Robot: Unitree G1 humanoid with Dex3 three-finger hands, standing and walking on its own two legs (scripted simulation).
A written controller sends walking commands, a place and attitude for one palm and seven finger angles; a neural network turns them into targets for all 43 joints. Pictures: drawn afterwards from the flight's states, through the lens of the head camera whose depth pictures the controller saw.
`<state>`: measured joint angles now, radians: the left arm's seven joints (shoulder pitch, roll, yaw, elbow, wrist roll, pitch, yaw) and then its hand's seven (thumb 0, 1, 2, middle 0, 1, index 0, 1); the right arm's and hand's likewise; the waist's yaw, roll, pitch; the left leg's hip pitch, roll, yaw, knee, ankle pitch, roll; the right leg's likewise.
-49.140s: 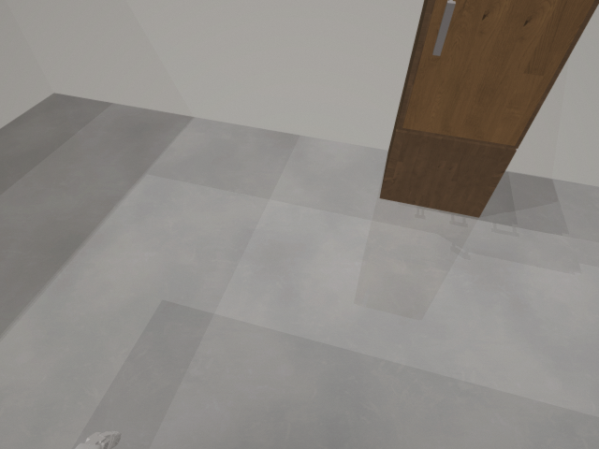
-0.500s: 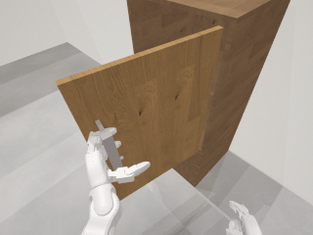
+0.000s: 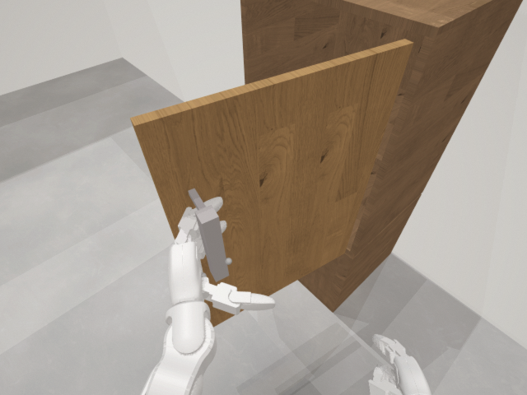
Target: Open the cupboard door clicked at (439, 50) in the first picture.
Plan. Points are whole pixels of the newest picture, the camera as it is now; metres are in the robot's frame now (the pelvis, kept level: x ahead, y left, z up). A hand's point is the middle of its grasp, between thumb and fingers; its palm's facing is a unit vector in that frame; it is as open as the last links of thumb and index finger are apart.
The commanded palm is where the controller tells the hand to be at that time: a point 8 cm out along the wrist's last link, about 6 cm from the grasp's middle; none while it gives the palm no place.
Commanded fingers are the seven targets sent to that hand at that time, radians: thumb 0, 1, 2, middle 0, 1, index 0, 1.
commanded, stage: slide the hand sideways off the handle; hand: left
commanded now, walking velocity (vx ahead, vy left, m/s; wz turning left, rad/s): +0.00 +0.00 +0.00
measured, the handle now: (207, 236) +0.33 +0.12 +0.08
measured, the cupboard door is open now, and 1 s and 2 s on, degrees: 78 80 80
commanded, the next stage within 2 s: draw the hand back to the body in 1.12 s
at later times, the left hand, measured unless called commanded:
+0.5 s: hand (215, 288) +0.24 +0.09 +0.08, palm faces -0.07 -1.00 -0.01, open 16.1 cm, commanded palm +0.21 +0.16 +0.08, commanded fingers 0.00 -0.50 0.30 -0.15 -0.30 -0.15 -0.30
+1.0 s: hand (177, 309) +0.21 +0.13 +0.08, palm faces -0.05 -1.00 -0.05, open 16.1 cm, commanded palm +0.17 +0.21 +0.08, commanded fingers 0.00 -0.50 0.30 -0.15 -0.30 -0.15 -0.30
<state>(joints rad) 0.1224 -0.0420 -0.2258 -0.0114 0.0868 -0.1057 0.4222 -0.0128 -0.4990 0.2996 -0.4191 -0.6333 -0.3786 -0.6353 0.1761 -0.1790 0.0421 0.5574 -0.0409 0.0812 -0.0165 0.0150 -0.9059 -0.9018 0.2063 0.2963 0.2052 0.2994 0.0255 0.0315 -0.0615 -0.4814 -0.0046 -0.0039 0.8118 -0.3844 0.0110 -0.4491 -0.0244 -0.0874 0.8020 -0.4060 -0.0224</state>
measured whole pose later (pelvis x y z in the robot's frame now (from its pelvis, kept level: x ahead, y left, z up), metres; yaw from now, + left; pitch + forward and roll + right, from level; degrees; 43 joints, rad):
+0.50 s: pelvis +0.01 +0.00 +0.00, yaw -2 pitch +3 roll +0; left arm 0.36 0.10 -0.13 -0.19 -0.09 -0.15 0.03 -0.01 -0.50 0.30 -0.20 -0.35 -0.20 -0.34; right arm 0.26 -0.21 0.05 0.47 0.00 -0.05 -0.01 0.02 -0.91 -0.90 0.21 0.30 0.20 0.30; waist -0.01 0.03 -0.06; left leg -0.47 0.01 0.03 0.81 -0.41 0.01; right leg -0.45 -0.01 -0.05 0.80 -0.41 -0.02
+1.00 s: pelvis +0.02 -0.02 -0.01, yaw -1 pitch +7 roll -1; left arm 0.56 0.20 0.07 -0.29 -0.24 -0.23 -0.20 -0.01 -0.50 0.30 -0.21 -0.33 -0.21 -0.33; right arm 0.26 -0.23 0.02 0.48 0.03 -0.10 -0.06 0.02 -0.91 -0.90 0.21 0.30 0.20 0.30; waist 0.01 0.04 -0.10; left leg -0.55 0.03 -0.01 0.89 -0.46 -0.01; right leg -0.52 0.01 -0.09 0.87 -0.47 -0.04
